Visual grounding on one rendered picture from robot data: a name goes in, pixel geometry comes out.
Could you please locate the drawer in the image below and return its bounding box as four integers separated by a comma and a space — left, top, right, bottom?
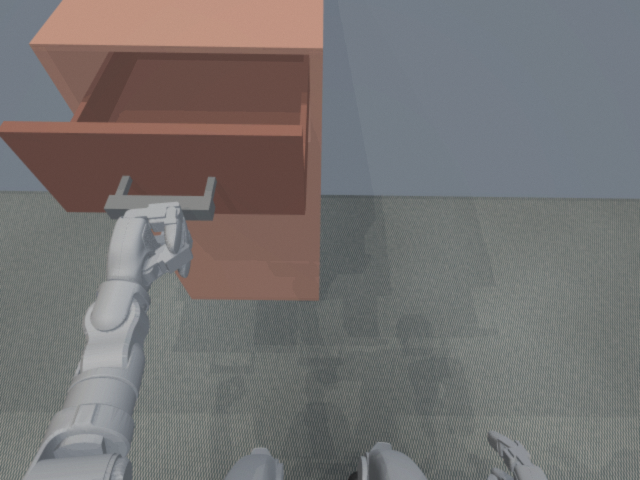
0, 52, 310, 215

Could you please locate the left robot upper arm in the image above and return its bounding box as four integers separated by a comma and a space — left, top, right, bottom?
26, 453, 132, 480

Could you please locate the robot left shin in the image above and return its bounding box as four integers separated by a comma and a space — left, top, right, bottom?
250, 448, 271, 456

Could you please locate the cabinet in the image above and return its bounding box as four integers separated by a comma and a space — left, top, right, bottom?
29, 0, 323, 301

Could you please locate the left robot forearm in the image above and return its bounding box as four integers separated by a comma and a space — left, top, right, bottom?
22, 279, 151, 480

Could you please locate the right robot hand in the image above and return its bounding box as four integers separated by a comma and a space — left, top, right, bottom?
487, 431, 548, 480

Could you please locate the handle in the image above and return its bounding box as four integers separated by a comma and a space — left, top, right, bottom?
104, 176, 217, 221

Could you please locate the left robot hand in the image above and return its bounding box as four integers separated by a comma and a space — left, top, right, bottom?
106, 202, 193, 292

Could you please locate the left robot thigh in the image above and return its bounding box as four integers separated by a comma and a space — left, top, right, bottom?
224, 454, 284, 480

